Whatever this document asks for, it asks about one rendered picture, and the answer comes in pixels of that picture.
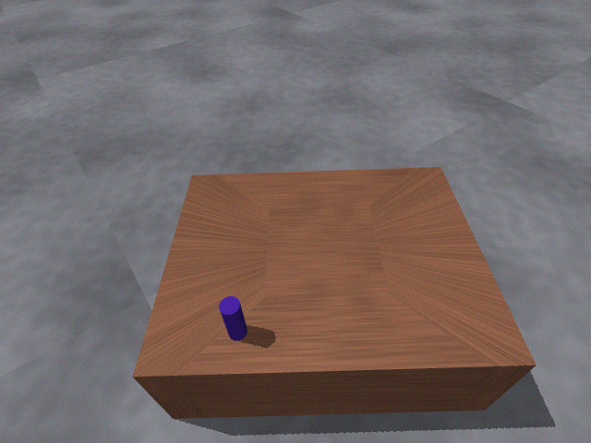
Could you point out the can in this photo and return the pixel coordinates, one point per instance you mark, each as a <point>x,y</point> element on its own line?
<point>233,318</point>

